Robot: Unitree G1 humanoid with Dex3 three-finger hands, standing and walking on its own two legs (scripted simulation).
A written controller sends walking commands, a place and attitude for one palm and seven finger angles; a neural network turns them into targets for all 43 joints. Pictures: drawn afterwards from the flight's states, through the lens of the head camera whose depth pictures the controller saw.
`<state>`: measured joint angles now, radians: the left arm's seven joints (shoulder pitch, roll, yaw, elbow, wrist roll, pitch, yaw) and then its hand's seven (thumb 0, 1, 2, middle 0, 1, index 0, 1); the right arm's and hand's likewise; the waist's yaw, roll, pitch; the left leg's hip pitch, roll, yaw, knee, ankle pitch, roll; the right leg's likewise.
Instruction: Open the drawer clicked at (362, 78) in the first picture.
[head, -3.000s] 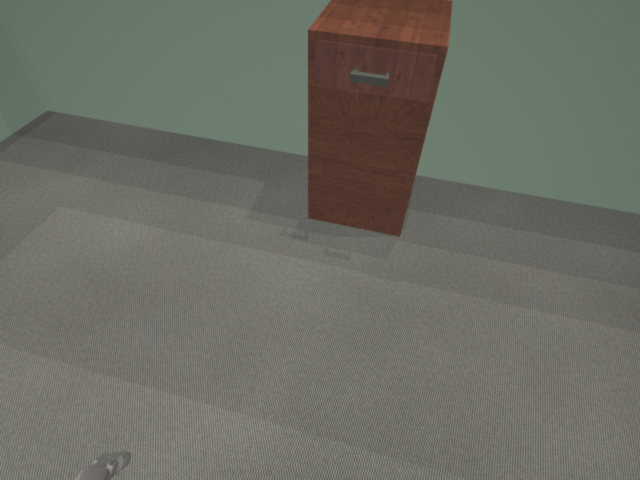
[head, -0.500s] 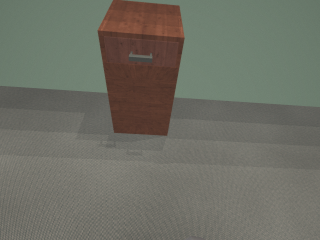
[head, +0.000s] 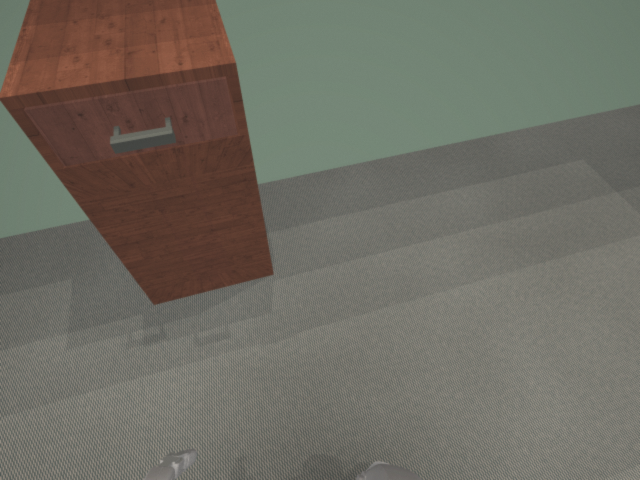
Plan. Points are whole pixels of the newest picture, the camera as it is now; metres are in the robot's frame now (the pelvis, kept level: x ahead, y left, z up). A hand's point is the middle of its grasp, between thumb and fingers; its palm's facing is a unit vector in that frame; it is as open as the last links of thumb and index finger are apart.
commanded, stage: turn to face it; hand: left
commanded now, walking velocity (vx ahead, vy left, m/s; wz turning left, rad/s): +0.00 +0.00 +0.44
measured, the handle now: (143, 133) +0.73 +0.38 -0.04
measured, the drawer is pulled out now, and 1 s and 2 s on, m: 0.00 0.00 0.00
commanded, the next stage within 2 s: take the last steps up to it in 0.72 s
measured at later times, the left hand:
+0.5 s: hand out of the picture +0.04 +0.24 -0.16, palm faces +0.22 -0.96 -0.18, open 7.4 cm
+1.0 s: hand out of the picture -0.01 +0.18 -0.13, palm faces +0.33 -0.92 -0.23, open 7.3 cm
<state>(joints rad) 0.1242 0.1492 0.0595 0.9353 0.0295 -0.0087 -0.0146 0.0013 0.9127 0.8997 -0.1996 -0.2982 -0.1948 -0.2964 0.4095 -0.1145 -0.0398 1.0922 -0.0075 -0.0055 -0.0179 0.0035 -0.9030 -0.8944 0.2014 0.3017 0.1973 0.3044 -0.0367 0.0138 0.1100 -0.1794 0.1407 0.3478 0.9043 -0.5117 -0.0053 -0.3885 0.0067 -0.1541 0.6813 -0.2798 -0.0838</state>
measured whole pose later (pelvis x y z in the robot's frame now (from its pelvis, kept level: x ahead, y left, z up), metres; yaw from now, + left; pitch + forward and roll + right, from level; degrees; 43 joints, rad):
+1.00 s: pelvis +0.01 +0.00 +0.03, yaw +15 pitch -2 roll +2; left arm 0.30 0.13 0.04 1.03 0.02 0.00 0.03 0.00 0.92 0.90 -0.20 -0.30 -0.20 -0.30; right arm 0.28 -0.19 -0.07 1.06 -0.03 0.07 0.01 0.00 -0.91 -0.89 0.20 0.30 0.19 0.30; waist 0.00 0.03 -0.02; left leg -0.43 0.00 0.03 0.89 -0.35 0.00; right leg -0.15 -0.04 -0.08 0.44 -0.26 -0.03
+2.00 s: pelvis +0.26 +0.00 +0.02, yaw +16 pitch -1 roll +0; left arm 0.17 0.14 0.06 1.03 0.01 -0.06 0.02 -0.02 0.96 0.90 -0.20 -0.30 -0.20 -0.30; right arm 0.30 -0.16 -0.06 1.09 -0.03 0.00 -0.01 0.00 -0.91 -0.89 0.20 0.30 0.19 0.30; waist -0.03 0.04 0.05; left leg -0.46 0.11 0.06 1.11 -0.32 0.00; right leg -0.26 0.01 -0.20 0.45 -0.17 -0.10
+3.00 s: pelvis +0.30 +0.02 +0.03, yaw +13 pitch -1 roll +1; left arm 0.28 0.13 0.01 1.13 0.00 -0.02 0.03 0.01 0.93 0.90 -0.20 -0.30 -0.20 -0.30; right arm 0.37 -0.10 0.01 1.18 -0.02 0.01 -0.03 0.00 -0.91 -0.89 0.20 0.30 0.19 0.30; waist -0.01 0.01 0.03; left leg -0.15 0.04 0.09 0.38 -0.20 -0.01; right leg -0.17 0.03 -0.14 0.38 -0.20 -0.08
